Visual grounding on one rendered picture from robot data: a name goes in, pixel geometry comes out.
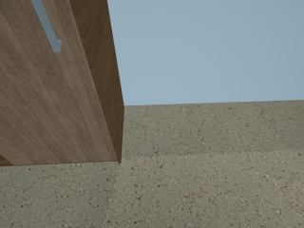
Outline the handle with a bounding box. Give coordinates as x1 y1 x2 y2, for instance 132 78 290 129
30 0 63 53

